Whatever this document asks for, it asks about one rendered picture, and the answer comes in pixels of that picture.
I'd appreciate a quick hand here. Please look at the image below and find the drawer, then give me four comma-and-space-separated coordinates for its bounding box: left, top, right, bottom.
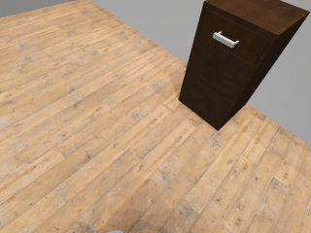
199, 9, 270, 65

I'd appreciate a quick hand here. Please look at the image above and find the cabinet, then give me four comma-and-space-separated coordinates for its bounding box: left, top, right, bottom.
178, 0, 310, 131

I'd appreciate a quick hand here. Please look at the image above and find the handle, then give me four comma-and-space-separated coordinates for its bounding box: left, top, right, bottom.
212, 31, 239, 48

